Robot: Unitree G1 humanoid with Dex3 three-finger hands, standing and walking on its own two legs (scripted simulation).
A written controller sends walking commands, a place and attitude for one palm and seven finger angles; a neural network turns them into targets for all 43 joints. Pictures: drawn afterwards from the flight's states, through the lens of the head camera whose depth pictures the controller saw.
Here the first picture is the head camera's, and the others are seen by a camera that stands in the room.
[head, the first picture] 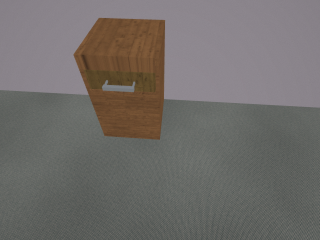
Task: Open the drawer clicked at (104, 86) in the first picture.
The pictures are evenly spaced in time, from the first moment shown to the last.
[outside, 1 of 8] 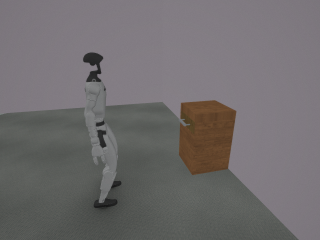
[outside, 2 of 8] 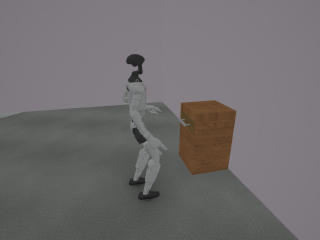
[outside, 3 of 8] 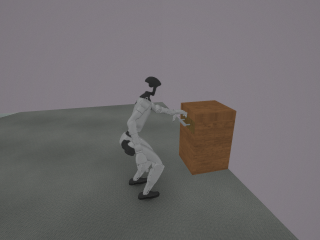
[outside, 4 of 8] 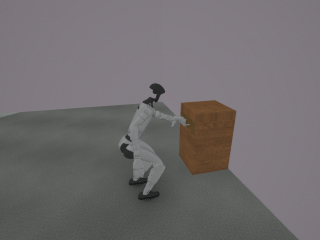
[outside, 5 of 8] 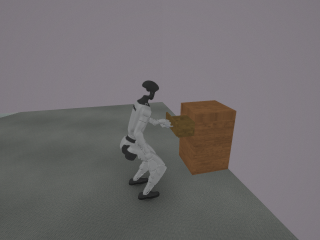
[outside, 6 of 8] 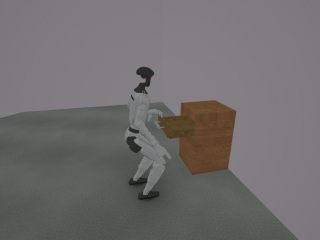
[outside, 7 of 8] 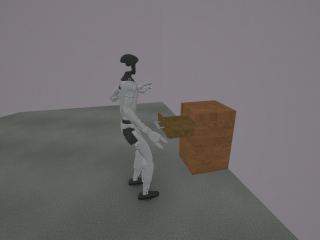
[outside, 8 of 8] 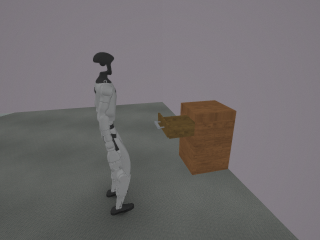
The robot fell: no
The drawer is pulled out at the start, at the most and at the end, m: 0.00 0.30 0.29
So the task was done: yes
